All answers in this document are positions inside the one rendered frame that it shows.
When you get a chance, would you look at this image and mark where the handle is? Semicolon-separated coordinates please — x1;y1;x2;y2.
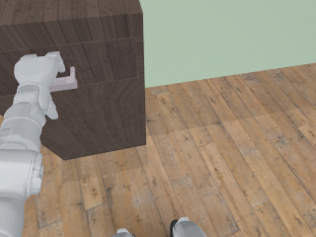
49;66;78;92

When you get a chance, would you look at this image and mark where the robot left upper arm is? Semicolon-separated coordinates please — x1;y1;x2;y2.
0;149;44;237

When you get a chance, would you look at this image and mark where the right robot shin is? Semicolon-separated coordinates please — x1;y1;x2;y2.
176;216;189;224

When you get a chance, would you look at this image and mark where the robot right thigh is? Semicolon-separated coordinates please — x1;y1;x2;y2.
173;220;207;237

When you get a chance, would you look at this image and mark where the drawer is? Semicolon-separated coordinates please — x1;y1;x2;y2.
0;37;137;97

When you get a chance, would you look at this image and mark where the left robot hand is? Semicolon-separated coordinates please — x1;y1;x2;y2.
14;51;65;119

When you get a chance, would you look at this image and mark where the left robot forearm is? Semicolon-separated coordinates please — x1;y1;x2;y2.
0;81;50;153

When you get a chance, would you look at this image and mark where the cabinet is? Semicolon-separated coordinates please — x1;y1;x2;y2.
0;0;146;161

